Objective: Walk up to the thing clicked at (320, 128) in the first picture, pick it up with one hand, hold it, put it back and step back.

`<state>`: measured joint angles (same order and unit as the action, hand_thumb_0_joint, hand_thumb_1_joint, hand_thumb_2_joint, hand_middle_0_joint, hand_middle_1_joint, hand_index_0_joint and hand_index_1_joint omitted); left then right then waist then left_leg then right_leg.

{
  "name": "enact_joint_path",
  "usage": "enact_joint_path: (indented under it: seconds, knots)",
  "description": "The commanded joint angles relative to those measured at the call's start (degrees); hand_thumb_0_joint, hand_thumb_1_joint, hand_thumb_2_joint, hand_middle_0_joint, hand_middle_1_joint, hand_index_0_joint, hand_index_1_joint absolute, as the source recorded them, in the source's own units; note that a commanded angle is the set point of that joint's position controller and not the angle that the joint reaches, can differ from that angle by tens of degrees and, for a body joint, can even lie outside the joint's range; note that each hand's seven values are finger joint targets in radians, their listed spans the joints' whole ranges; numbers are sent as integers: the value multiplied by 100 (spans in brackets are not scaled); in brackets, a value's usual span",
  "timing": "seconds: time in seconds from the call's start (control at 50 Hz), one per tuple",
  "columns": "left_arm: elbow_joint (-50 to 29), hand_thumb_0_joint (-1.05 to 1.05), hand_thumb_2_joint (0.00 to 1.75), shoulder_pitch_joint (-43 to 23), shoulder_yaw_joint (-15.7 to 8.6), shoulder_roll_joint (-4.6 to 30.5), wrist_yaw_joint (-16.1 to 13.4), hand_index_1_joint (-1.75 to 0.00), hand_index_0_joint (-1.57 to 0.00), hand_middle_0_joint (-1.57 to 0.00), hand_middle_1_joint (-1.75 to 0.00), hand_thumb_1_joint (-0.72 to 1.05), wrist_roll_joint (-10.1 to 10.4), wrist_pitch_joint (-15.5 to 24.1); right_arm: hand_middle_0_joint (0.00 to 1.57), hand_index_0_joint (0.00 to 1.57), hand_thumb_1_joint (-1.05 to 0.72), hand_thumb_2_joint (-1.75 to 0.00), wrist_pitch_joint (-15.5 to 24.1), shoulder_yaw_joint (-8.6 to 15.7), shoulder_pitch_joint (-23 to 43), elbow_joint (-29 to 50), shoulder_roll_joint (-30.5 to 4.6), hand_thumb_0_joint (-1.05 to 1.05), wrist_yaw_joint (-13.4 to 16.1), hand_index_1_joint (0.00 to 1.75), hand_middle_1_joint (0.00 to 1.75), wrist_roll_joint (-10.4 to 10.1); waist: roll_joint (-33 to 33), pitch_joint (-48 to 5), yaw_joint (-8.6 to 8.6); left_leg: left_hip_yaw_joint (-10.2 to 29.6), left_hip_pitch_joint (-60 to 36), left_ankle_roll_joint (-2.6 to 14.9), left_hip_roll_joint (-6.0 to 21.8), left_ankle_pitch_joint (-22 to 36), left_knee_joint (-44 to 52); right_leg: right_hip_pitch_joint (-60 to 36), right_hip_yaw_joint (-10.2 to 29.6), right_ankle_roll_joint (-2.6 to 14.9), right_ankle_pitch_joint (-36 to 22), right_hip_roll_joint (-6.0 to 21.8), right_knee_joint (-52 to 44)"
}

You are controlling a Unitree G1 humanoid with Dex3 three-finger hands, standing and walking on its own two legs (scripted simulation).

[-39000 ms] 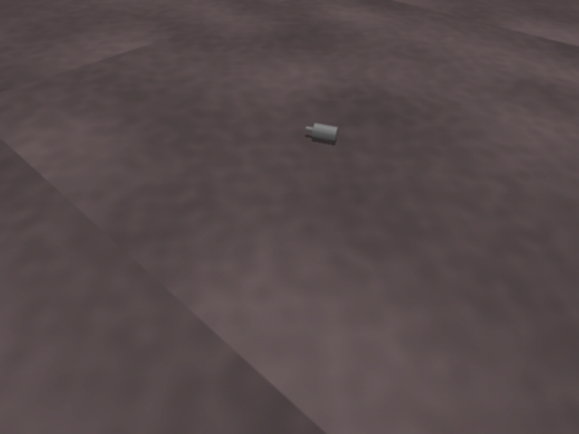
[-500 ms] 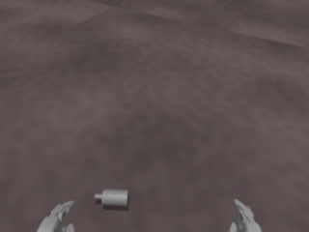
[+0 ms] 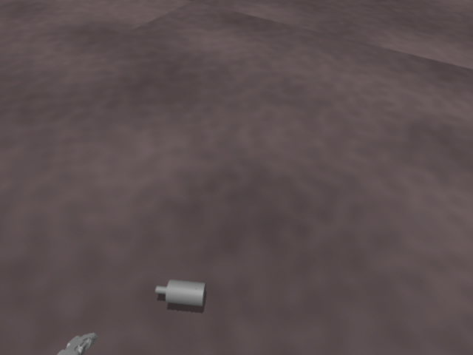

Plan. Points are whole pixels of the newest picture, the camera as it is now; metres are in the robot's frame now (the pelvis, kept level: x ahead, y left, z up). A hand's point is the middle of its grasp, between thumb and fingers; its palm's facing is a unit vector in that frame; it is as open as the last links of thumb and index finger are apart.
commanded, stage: stand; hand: left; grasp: from above
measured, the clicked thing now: (180, 291) +0.49 +0.21 -0.71
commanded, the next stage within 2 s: none
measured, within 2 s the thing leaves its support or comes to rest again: neither
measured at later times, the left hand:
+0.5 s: hand out of the picture +0.04 +0.25 -0.13, palm faces +0.04 -0.94 -0.34, open 7.4 cm
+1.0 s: hand out of the picture +0.06 +0.24 -0.13, palm faces +0.02 -0.94 -0.34, open 7.3 cm
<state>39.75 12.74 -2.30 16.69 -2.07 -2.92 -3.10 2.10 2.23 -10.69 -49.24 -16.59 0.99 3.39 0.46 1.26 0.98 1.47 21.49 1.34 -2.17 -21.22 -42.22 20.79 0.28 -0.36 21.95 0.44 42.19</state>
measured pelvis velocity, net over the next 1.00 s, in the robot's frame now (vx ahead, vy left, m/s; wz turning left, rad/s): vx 0.00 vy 0.00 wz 0.01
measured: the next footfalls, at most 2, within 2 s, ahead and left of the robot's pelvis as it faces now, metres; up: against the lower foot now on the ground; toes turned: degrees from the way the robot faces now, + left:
none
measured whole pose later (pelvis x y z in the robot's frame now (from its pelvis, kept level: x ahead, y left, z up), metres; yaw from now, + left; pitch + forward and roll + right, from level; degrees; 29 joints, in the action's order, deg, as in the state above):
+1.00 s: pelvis +0.00 +0.00 +0.03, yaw +1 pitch -3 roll +0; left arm 66.9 7.4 -1.5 17.0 -1.5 -1.5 0.5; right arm 0.3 1.1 -7.0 -65.5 -18.2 1.1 1.3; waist -1.1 3.6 0.2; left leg 2.8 6.0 0.7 -1.5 -10.3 -19.7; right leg 4.7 -0.7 -0.2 10.8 0.2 18.8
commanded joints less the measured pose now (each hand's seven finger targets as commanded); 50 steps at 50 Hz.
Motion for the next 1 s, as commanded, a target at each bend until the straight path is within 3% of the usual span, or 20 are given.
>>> enact_joint_path:
  seconds: [0.0,0.12,0.22,0.34,0.42,0.5,0.68,0.74,0.82,0.98]
  knots:
    - [90,0,90,-298,-273,768,-41,-30,-20,-20,-30,90,35,347,20,20,-90,-90,128,241,310,253,-848,0,37,30,30,-35,-208,-473,50,775,-475,235,571,1195,1294,-616,424,206,-1069,364,-1050]
    - [932,0,90,-317,-240,844,-55,-30,-20,-20,-30,90,97,409,20,20,-90,-90,34,216,346,-251,-950,0,97,30,30,-103,-139,-301,11,739,-961,147,595,1664,1706,-1026,451,195,-1542,480,-1660]
    - [1433,0,90,-389,-205,909,-64,-30,-20,-20,-30,90,119,406,20,20,-90,-90,-34,216,351,-599,-1014,0,113,30,30,-144,-193,-69,-23,776,-1109,113,647,1222,2139,-1178,399,142,-1201,474,-2060]
    - [1843,0,90,-438,-168,980,-65,-30,-20,-20,-30,90,120,430,20,20,-90,-90,-39,190,420,-873,-1047,0,111,30,30,-185,-98,4,-12,738,-1340,63,660,1559,2392,-1372,422,92,-1446,531,-2314]
    - [2041,0,90,-491,-170,1008,-52,-30,-20,-20,-30,90,119,396,20,20,-90,-90,-74,183,441,-1002,-1088,0,106,30,30,-171,-157,250,-6,831,-1083,62,698,795,2705,-1409,368,79,-1148,501,-2377]
    - [2174,0,90,-466,-144,994,-20,-30,-20,-20,-30,90,113,403,20,20,-90,-90,-83,185,522,-1064,-1130,0,79,30,30,-185,-184,249,9,873,-1015,63,716,477,2800,-1416,364,82,-979,496,-2474]
    - [2332,0,90,-579,-133,1127,-3,-30,-20,-20,-30,90,131,436,20,20,-90,-90,-83,146,577,-1187,-1153,0,50,30,30,-204,-52,130,-18,815,-1218,49,721,813,2722,-1408,454,105,-939,597,-2633]
    - [2371,0,90,-578,-124,1144,4,-30,-20,-20,-30,90,139,444,20,20,-90,-90,-75,118,559,-1239,-1170,0,52,30,30,-213,-113,65,-32,780,-1284,44,721,985,2681,-1442,462,112,-1158,613,-2653]
    - [2370,0,90,-718,-121,1185,-5,-30,-20,-20,-30,90,162,463,20,20,-90,-90,-58,81,542,-1276,-1172,0,59,30,30,-211,-33,-75,-66,709,-1456,46,748,1631,2600,-1554,486,123,-1578,658,-2649]
    - [2416,0,90,-794,-130,1238,6,-30,-20,-20,-30,90,178,459,20,20,-90,-90,-73,40,558,-1334,-1214,0,72,30,30,-222,-51,-52,-71,652,-1443,17,753,1821,2602,-1660,475,107,-1801,658,-2697]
